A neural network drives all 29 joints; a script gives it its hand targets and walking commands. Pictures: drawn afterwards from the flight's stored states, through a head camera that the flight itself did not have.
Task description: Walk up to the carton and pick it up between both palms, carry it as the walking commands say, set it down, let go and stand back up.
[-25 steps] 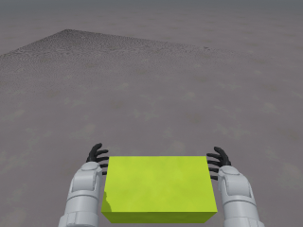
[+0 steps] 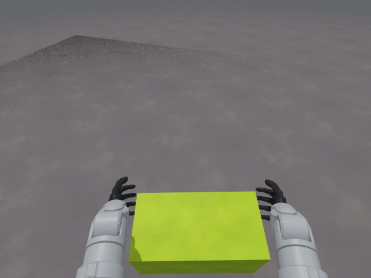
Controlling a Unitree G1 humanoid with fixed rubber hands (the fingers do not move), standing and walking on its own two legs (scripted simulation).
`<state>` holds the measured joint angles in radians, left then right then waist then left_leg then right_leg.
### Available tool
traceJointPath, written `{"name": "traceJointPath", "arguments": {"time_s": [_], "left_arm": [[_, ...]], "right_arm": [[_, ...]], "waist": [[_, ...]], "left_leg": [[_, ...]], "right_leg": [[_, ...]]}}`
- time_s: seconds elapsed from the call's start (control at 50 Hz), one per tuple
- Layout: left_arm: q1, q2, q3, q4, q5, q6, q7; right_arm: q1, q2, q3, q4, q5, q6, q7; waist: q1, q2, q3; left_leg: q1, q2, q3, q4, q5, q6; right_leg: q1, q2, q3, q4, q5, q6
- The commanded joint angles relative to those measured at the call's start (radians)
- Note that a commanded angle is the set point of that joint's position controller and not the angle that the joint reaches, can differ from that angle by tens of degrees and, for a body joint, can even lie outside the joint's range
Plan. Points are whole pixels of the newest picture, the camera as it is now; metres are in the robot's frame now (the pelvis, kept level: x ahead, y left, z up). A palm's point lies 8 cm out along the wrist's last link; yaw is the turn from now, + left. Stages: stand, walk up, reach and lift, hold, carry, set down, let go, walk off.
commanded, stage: hold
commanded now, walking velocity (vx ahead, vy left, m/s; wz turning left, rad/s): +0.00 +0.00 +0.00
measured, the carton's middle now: (196, 233) +0.27 -0.01 -0.06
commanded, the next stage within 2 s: carry in 0.06 s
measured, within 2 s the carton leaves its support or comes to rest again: neither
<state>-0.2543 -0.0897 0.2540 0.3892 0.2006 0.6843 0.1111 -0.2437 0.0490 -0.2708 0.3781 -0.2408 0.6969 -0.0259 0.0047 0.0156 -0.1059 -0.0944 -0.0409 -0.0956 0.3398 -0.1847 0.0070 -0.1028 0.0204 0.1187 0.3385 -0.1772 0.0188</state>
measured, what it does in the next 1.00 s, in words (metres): shifts its weight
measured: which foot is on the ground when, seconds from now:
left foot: down 0.00-1.00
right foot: down 0.00-1.00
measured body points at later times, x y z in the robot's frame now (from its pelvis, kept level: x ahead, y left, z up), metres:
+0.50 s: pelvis -0.02 +0.04 -0.03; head -0.05 +0.03 +0.42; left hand +0.24 +0.24 +0.07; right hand +0.26 -0.13 +0.06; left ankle +0.00 +0.11 -0.75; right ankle +0.01 -0.13 -0.75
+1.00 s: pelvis -0.07 +0.05 -0.03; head -0.13 +0.04 +0.42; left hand +0.16 +0.24 +0.07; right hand +0.19 -0.13 +0.07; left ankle +0.00 +0.12 -0.74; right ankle +0.00 -0.13 -0.75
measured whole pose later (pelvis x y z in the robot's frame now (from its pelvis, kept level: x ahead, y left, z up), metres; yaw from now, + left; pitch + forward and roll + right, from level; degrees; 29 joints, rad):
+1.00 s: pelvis -0.07 +0.05 -0.03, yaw +6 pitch +0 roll +1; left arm -0.09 -0.13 0.15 -0.37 0.10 1.22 0.16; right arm -0.06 0.13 -0.22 -0.43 -0.13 1.25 -0.14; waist -0.01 -0.01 -0.15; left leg -0.42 -0.04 0.11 0.64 -0.27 0.02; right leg -0.40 -0.17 -0.06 0.63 -0.23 0.10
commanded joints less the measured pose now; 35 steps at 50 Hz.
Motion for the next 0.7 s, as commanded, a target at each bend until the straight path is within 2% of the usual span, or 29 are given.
{"name": "traceJointPath", "arguments": {"time_s": [0.0, 0.02, 0.04, 0.06, 0.08, 0.1, 0.14, 0.16, 0.18, 0.2, 0.22, 0.26, 0.28, 0.3, 0.34, 0.36, 0.38, 0.4, 0.44, 0.48, 0.5, 0.54, 0.56, 0.58, 0.6, 0.62, 0.68], "left_arm": [[-0.627, -0.959, -0.530, -0.104, -0.271, -0.036, -0.461], [-0.609, -0.952, -0.521, -0.088, -0.266, -0.033, -0.462], [-0.685, -1.004, -0.632, -0.206, -0.306, -0.025, -0.452], [-0.697, -1.010, -0.660, -0.245, -0.330, -0.015, -0.445], [-0.678, -1.008, -0.643, -0.231, -0.328, -0.001, -0.440], [-0.642, -1.012, -0.632, -0.222, -0.332, 0.017, -0.433], [-0.671, -0.999, -0.670, -0.341, -0.351, 0.048, -0.410], [-0.625, -1.007, -0.675, -0.351, -0.346, 0.075, -0.398], [-0.622, -1.010, -0.693, -0.383, -0.351, 0.099, -0.387], [-0.601, -1.009, -0.702, -0.420, -0.361, 0.122, -0.376], [-0.598, -1.013, -0.727, -0.468, -0.377, 0.148, -0.362], [-0.564, -1.011, -0.774, -0.566, -0.411, 0.203, -0.330], [-0.557, -1.013, -0.802, -0.626, -0.428, 0.231, -0.315], [-0.572, -0.995, -0.820, -0.686, -0.443, 0.261, -0.301], [-0.503, -0.957, -0.830, -0.718, -0.451, 0.324, -0.278], [-0.474, -0.964, -0.849, -0.744, -0.468, 0.350, -0.268], [-0.475, -0.960, -0.877, -0.806, -0.486, 0.373, -0.257], [-0.447, -0.954, -0.884, -0.812, -0.501, 0.402, -0.251], [-0.400, -0.941, -0.871, -0.808, -0.509, 0.441, -0.236], [-0.332, -0.919, -0.845, -0.812, -0.514, 0.471, -0.225], [-0.343, -0.912, -0.839, -0.821, -0.516, 0.482, -0.220], [-0.347, -0.893, -0.843, -0.852, -0.521, 0.499, -0.211], [-0.332, -0.889, -0.847, -0.847, -0.519, 0.511, -0.209], [-0.356, -0.892, -0.847, -0.856, -0.521, 0.517, -0.205], [-0.351, -0.879, -0.846, -0.868, -0.515, 0.526, -0.202], [-0.366, -0.885, -0.852, -0.882, -0.521, 0.529, -0.201], [-0.397, -0.906, -0.870, -0.921, -0.533, 0.533, -0.207]], "right_arm": [[-0.677, 0.940, 0.592, -0.107, 0.311, -0.047, 0.410], [-0.669, 0.943, 0.587, -0.098, 0.306, -0.045, 0.408], [-0.752, 0.999, 0.650, -0.194, 0.335, -0.041, 0.374], [-0.751, 1.007, 0.674, -0.246, 0.352, -0.032, 0.364], [-0.754, 1.019, 0.686, -0.242, 0.357, -0.016, 0.357], [-0.758, 1.020, 0.696, -0.268, 0.364, 0.001, 0.348], [-0.751, 1.054, 0.738, -0.333, 0.405, 0.041, 0.329], [-0.787, 1.044, 0.764, -0.404, 0.429, 0.065, 0.319], [-0.748, 1.043, 0.765, -0.406, 0.431, 0.090, 0.313], [-0.758, 1.041, 0.793, -0.464, 0.455, 0.112, 0.304], [-0.735, 1.039, 0.801, -0.493, 0.463, 0.137, 0.296], [-0.717, 1.028, 0.837, -0.579, 0.497, 0.185, 0.272], [-0.702, 1.014, 0.854, -0.646, 0.513, 0.209, 0.261], [-0.678, 1.021, 0.865, -0.656, 0.529, 0.242, 0.252], [-0.534, 0.990, 0.854, -0.644, 0.517, 0.305, 0.225], [-0.532, 0.978, 0.872, -0.720, 0.526, 0.328, 0.207], [-0.506, 0.966, 0.874, -0.753, 0.532, 0.354, 0.197], [-0.485, 0.945, 0.872, -0.795, 0.528, 0.378, 0.181], [-0.464, 0.896, 0.869, -0.854, 0.524, 0.415, 0.157], [-0.430, 0.866, 0.872, -0.911, 0.523, 0.447, 0.138], [-0.431, 0.864, 0.868, -0.917, 0.524, 0.460, 0.130], [-0.400, 0.850, 0.856, -0.919, 0.515, 0.484, 0.123], [-0.385, 0.838, 0.849, -0.919, 0.510, 0.492, 0.122], [-0.386, 0.854, 0.845, -0.904, 0.512, 0.503, 0.120], [-0.390, 0.849, 0.845, -0.914, 0.511, 0.506, 0.116], [-0.381, 0.872, 0.849, -0.900, 0.515, 0.513, 0.115], [-0.418, 0.897, 0.856, -0.940, 0.527, 0.515, 0.118]], "waist": [[0.013, -0.020, -0.249], [0.010, -0.044, -0.252], [-0.009, -0.015, -0.258], [0.001, -0.003, -0.277], [0.002, -0.039, -0.309], [0.011, -0.037, -0.322], [0.004, -0.111, -0.327], [0.006, -0.184, -0.327], [0.000, -0.209, -0.320], [0.003, -0.236, -0.334], [-0.005, -0.210, -0.331], [-0.010, -0.169, -0.365], [-0.006, -0.124, -0.382], [-0.008, -0.099, -0.386], [-0.005, 0.065, -0.400], [0.000, 0.084, -0.400], [0.004, 0.140, -0.393], [0.008, 0.125, -0.396], [0.008, 0.102, -0.369], [0.011, 0.037, -0.366], [0.007, 0.009, -0.347], [0.006, -0.036, -0.316], [0.004, -0.056, -0.298], [0.003, -0.065, -0.276], [0.003, -0.040, -0.245], [0.004, -0.042, -0.239], [0.007, 0.043, -0.191]], "left_leg": [[0.028, -0.032, 0.030, -0.043, 0.193, -0.010], [0.040, -0.035, 0.029, -0.041, 0.197, -0.007], [-0.051, 0.144, -0.024, 0.126, 0.294, -0.010], [-0.098, 0.134, -0.022, 0.149, 0.259, -0.005], [-0.108, 0.126, -0.004, 0.190, 0.226, 0.003], [-0.143, 0.104, 0.016, 0.253, 0.217, 0.006], [-0.228, 0.059, 0.053, 0.290, 0.033, 0.003], [-0.240, 0.038, 0.076, 0.256, -0.133, 0.011], [-0.238, 0.030, 0.090, 0.235, -0.202, 0.014], [-0.246, 0.016, 0.102, 0.230, -0.207, 0.021], [-0.206, 0.014, 0.120, 0.192, -0.166, 0.028], [-0.133, 0.035, 0.116, 0.190, 0.024, 0.041], [-0.088, 0.045, 0.110, 0.176, 0.090, 0.048], [-0.054, 0.079, 0.080, 0.175, 0.169, 0.056], [-0.035, 0.186, -0.043, 0.209, 0.389, 0.112], [-0.012, 0.216, -0.063, 0.214, 0.497, 0.142], [0.000, 0.224, -0.071, 0.217, 0.557, 0.150], [-0.020, 0.222, -0.071, 0.220, 0.578, 0.150], [-0.067, 0.211, -0.056, 0.239, 0.609, 0.119], [-0.137, 0.170, -0.005, 0.246, 0.447, 0.089], [-0.186, 0.167, -0.017, 0.237, 0.390, 0.066], [-0.238, 0.135, 0.009, 0.233, 0.189, 0.043], [-0.251, 0.132, 0.005, 0.217, 0.104, 0.035], [-0.263, 0.135, -0.008, 0.175, 0.006, 0.035], [-0.268, 0.142, -0.027, 0.139, -0.051, 0.045], [-0.268, 0.148, -0.044, 0.117, -0.090, 0.056], [-0.276, 0.197, -0.113, -0.015, -0.192, 0.068]], "right_leg": [[0.093, 0.050, -0.042, -0.035, 0.171, -0.011], [0.097, 0.049, -0.043, -0.038, 0.182, -0.007], [-0.009, -0.133, -0.053, 0.145, 0.221, -0.023], [0.002, -0.134, -0.031, 0.145, 0.184, -0.025], [0.001, -0.156, -0.012, 0.139, 0.200, -0.032], [-0.010, -0.183, 0.031, 0.138, 0.261, -0.045], [0.004, -0.253, 0.114, 0.130, 0.320, -0.094], [-0.005, -0.287, 0.152, 0.111, 0.314, -0.121], [-0.025, -0.296, 0.148, 0.104, 0.273, -0.126], [-0.020, -0.297, 0.157, 0.112, 0.249, -0.126], [-0.067, -0.279, 0.120, 0.131, 0.255, -0.109], [-0.109, -0.237, 0.022, 0.204, 0.339, -0.063], [-0.134, -0.214, -0.006, 0.247, 0.325, -0.051], [-0.183, -0.181, -0.039, 0.271, 0.238, -0.034], [-0.266, -0.140, -0.122, 0.375, 0.056, 0.004], [-0.296, -0.108, -0.165, 0.366, -0.068, 0.015], [-0.330, -0.101, -0.178, 0.349, -0.160, 0.017], [-0.314, -0.100, -0.186, 0.329, -0.193, 0.012], [-0.293, -0.110, -0.188, 0.308, -0.160, 0.013], [-0.218, -0.135, -0.163, 0.297, -0.064, 0.004], [-0.191, -0.154, -0.151, 0.310, -0.020, 0.001], [-0.180, -0.214, -0.097, 0.300, 0.048, -0.005], [-0.205, -0.229, -0.073, 0.291, 0.011, -0.009], [-0.229, -0.223, -0.083, 0.281, -0.072, -0.006], [-0.249, -0.214, -0.102, 0.282, -0.123, 0.003], [-0.257, -0.205, -0.114, 0.278, -0.165, 0.006], [-0.310, -0.136, -0.216, 0.342, -0.228, 0.031]]}}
